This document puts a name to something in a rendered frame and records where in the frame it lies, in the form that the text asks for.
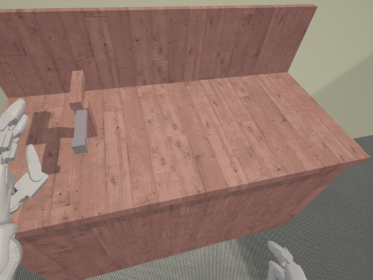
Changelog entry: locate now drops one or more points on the robot left hand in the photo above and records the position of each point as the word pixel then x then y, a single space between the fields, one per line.
pixel 13 123

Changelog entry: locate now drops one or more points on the tap lever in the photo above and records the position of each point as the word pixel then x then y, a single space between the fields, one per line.
pixel 79 143

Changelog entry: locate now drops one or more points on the left robot forearm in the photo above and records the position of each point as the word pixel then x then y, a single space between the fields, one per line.
pixel 10 251

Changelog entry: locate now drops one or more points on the robot right hand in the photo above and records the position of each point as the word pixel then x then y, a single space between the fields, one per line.
pixel 291 270

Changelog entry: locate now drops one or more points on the counter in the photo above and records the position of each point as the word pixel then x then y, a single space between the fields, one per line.
pixel 196 132

